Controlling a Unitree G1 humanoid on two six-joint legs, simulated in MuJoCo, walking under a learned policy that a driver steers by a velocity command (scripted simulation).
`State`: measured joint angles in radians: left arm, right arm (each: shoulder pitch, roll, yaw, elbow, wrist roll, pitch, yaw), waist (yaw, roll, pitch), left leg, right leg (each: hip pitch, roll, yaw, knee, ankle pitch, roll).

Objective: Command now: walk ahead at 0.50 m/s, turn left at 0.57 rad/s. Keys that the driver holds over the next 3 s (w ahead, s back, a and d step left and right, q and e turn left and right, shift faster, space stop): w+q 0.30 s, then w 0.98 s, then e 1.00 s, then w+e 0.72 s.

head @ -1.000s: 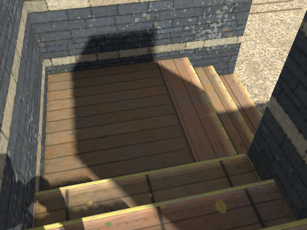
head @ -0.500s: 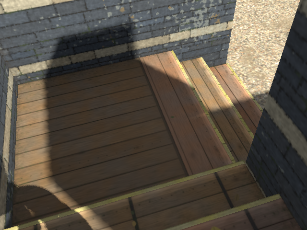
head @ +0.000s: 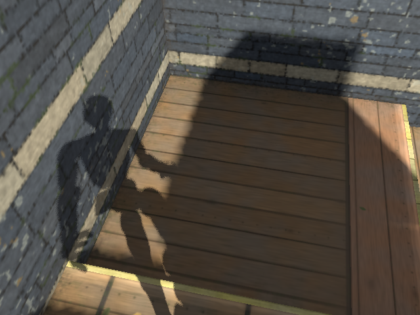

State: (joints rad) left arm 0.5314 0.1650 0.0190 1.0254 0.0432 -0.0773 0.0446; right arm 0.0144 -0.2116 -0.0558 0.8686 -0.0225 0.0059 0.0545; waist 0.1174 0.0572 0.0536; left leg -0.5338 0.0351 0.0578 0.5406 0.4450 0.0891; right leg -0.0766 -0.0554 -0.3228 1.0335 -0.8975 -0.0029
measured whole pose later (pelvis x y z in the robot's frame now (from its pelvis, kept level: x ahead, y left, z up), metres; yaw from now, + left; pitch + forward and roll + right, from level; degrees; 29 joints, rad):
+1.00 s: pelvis +0.55 -0.03 -0.25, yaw +18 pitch +0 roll -1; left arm 0.57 0.17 0.02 1.03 0.01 -0.08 0.01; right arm 0.09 -0.22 -0.05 0.93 -0.05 0.00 0.02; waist 0.05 0.05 0.02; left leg -0.74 0.05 -0.04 0.97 0.12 0.04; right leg -0.14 0.10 0.00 0.56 -0.42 -0.09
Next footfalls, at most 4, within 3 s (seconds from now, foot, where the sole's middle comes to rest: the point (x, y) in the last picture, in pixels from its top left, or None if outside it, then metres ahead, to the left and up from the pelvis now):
0.06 left None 0.20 0.07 -0.84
0.66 right None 0.54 -0.12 -1.01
1.30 left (194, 255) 0.88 0.22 -1.18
1.70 right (227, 217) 1.09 0.09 -1.18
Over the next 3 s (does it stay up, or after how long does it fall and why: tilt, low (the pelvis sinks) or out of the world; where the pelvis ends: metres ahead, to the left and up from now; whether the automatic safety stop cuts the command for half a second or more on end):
stays up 1.14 0.03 -0.40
